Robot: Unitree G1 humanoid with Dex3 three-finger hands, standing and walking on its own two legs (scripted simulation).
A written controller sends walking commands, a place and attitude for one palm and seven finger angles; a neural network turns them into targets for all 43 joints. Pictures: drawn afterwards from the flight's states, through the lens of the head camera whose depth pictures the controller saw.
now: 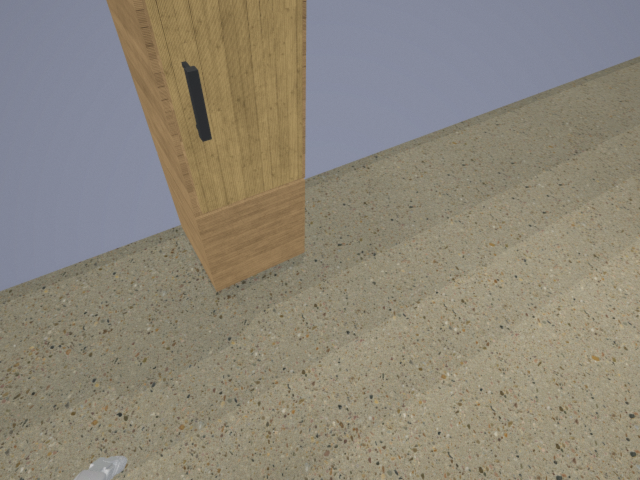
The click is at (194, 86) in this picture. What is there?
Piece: cupboard door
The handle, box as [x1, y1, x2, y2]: [181, 61, 211, 141]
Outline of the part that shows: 184,61 181,62 185,71 196,120 196,127 199,136 203,141 210,139 211,137 198,72 194,66 190,66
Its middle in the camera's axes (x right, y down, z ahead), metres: -0.29 -0.31 +0.89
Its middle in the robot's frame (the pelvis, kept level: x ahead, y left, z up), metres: +0.87 +0.33 +0.02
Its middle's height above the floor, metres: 0.78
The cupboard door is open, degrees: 0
